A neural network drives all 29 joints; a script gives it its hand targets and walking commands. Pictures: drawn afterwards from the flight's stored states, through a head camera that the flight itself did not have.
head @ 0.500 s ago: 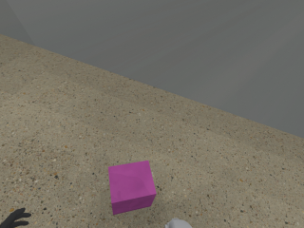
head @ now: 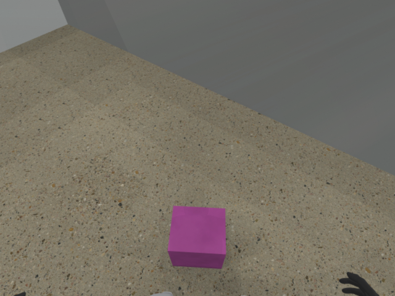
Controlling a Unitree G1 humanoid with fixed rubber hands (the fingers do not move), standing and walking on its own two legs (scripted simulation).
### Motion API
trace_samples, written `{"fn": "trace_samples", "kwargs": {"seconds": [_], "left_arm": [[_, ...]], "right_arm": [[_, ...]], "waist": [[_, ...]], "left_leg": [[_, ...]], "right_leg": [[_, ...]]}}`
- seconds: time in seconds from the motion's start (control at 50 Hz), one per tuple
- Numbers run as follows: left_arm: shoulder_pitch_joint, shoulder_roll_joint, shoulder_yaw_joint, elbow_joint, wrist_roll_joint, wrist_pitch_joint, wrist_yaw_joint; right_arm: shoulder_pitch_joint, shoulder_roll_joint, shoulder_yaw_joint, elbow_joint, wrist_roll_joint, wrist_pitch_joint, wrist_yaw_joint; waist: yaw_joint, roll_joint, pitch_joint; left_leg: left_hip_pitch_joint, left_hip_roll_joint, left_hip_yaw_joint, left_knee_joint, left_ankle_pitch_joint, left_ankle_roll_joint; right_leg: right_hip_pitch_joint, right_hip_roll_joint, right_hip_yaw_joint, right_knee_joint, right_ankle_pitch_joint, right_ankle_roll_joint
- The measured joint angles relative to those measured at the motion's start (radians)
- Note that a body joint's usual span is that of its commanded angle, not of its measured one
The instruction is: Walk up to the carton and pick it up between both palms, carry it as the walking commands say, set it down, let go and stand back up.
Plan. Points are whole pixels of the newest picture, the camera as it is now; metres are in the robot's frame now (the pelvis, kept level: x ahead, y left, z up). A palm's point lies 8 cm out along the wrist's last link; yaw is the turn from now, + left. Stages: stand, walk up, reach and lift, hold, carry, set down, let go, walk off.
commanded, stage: walk up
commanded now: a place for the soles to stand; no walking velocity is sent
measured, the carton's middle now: (198, 238) +0.44 +0.01 -0.62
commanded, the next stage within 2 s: none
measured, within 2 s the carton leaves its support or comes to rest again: neither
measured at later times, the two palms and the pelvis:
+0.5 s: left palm out of the picture +0.07 +0.35 -0.07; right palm out of the picture +0.15 -0.29 -0.06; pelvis +0.01 +0.02 +0.02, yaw +2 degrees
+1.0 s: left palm out of the picture +0.09 +0.38 -0.06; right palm out of the picture +0.14 -0.29 -0.06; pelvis +0.00 +0.03 +0.03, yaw +0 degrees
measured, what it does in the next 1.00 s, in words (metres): stands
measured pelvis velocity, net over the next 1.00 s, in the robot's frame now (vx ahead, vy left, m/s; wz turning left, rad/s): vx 0.00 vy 0.03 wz -0.01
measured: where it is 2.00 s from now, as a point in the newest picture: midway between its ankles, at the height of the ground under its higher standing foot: outside the picture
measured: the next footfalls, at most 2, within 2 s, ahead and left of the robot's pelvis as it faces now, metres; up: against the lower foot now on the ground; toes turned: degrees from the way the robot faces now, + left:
none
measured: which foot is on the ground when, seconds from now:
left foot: down 0.00-1.00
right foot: down 0.00-1.00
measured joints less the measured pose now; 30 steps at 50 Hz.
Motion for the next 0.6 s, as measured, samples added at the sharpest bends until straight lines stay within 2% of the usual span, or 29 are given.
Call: {"fn": "trace_samples", "kwargs": {"seconds": [0.04,0.1,0.14,0.2,0.24,0.28,0.34,0.4,0.6], "left_arm": [[0.003,-0.014,-0.008,0.005,0.013,-0.021,0.005],[0.013,-0.022,-0.016,0.010,0.023,-0.042,0.007],[0.015,-0.025,-0.018,0.012,0.028,-0.046,0.007],[0.014,-0.018,-0.019,0.010,0.035,-0.039,0.000],[0.007,-0.018,-0.021,0.013,0.031,-0.028,-0.004],[-0.006,-0.027,-0.022,0.031,0.023,-0.013,-0.005],[-0.017,-0.044,-0.027,0.071,0.020,-0.013,-0.008],[-0.024,-0.055,-0.038,0.111,0.027,-0.022,-0.015],[-0.121,-0.072,-0.059,0.209,0.016,-0.022,-0.022]], "right_arm": [[-0.017,0.002,0.001,0.006,0.004,0.017,0.002],[-0.045,0.010,0.002,0.011,0.004,0.032,0.002],[-0.055,0.013,0.001,0.014,0.003,0.030,0.006],[-0.054,0.015,-0.002,0.034,-0.003,0.018,0.014],[-0.048,0.012,-0.006,0.054,-0.013,0.006,0.010],[-0.043,0.018,0.000,0.073,-0.009,0.000,0.006],[-0.045,0.037,0.015,0.104,0.003,0.004,0.000],[-0.062,0.058,0.030,0.138,0.006,0.007,0.001],[-0.145,0.069,0.051,0.239,0.014,-0.003,-0.001]], "waist": [[-0.004,0.014,-0.012],[0.000,0.003,-0.018],[0.005,-0.005,-0.017],[0.008,-0.022,-0.021],[0.003,-0.025,-0.024],[0.001,-0.022,-0.027],[-0.004,-0.012,-0.038],[-0.005,-0.017,-0.055],[-0.001,-0.025,-0.072]], "left_leg": [[-0.007,0.003,-0.022,0.014,0.004,-0.003],[-0.041,-0.026,-0.050,0.134,-0.115,0.003],[-0.040,-0.015,-0.038,0.145,-0.140,0.005],[0.023,0.015,0.001,-0.026,-0.069,0.008],[0.032,0.014,0.003,-0.082,0.057,-0.011],[0.023,0.017,-0.003,-0.057,0.054,-0.025],[0.034,0.035,-0.019,-0.063,0.036,-0.033],[0.058,0.044,-0.019,-0.106,0.052,-0.039],[0.129,0.057,-0.007,-0.232,0.102,-0.038]], "right_leg": [[0.016,0.013,-0.008,-0.042,0.114,0.007],[0.023,-0.007,-0.010,-0.044,0.103,0.015],[0.031,-0.022,-0.008,-0.060,0.105,0.020],[0.027,-0.047,-0.005,-0.060,0.110,0.034],[0.013,-0.053,0.001,-0.031,0.091,0.040],[0.015,-0.020,0.031,-0.022,0.022,0.029],[0.054,0.022,0.044,-0.101,0.127,0.027],[0.083,0.032,0.047,-0.160,0.158,0.045],[0.158,0.044,0.056,-0.309,0.220,0.049]]}}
